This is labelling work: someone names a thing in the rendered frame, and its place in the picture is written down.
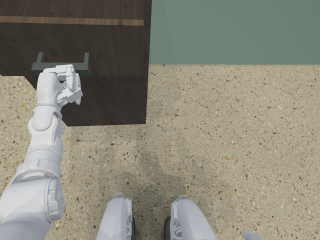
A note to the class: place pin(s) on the robot left hand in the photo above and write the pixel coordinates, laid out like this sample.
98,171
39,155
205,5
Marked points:
49,87

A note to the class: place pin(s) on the robot right hand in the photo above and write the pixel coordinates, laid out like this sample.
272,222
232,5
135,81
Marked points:
250,236

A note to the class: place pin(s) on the right robot shin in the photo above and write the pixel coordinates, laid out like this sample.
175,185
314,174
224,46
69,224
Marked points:
175,232

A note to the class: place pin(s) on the drawer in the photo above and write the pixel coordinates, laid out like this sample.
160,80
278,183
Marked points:
111,31

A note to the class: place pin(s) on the robot left thigh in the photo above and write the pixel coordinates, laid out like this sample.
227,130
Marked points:
117,215

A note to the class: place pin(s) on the left robot forearm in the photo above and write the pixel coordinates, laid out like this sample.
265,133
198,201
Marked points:
44,154

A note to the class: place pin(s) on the handle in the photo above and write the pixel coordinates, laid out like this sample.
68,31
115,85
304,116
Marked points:
82,68

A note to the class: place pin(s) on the robot left upper arm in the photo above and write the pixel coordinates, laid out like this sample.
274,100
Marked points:
29,208

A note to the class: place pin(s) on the cabinet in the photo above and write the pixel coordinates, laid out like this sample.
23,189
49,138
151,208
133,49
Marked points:
110,99

